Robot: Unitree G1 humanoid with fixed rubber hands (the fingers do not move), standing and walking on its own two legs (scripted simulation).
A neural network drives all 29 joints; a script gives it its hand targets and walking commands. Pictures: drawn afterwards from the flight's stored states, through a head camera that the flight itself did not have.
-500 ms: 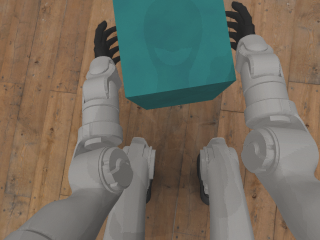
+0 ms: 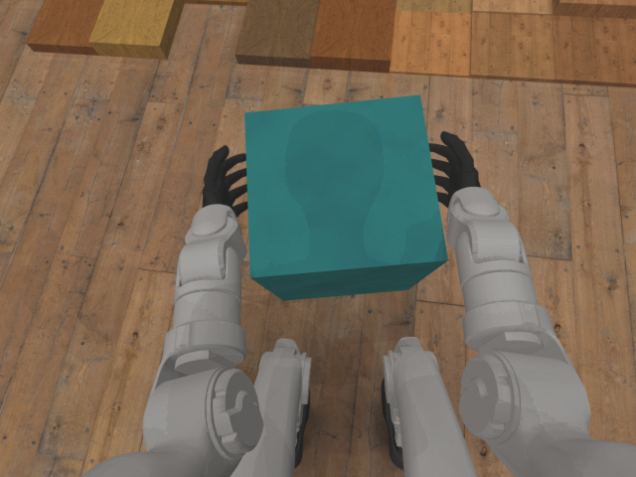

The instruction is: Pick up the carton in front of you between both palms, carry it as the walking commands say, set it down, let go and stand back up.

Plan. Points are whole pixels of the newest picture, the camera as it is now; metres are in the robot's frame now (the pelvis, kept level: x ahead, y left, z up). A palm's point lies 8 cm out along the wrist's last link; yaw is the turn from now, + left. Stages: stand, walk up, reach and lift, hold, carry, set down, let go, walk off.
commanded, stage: reach and lift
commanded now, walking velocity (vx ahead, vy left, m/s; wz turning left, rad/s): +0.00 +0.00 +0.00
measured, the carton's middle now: (339, 216) +0.45 +0.01 -0.11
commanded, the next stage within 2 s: hold in 1.84 s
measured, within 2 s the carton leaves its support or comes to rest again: neither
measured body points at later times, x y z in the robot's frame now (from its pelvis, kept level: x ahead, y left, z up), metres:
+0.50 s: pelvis +0.05 +0.00 +0.14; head +0.12 +0.00 +0.58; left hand +0.40 +0.16 +0.11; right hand +0.40 -0.15 +0.11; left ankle +0.08 +0.13 -0.54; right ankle +0.09 -0.12 -0.54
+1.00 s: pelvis +0.06 +0.01 +0.19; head +0.03 +0.01 +0.64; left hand +0.37 +0.16 +0.21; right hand +0.36 -0.15 +0.21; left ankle +0.08 +0.13 -0.54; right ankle +0.09 -0.12 -0.54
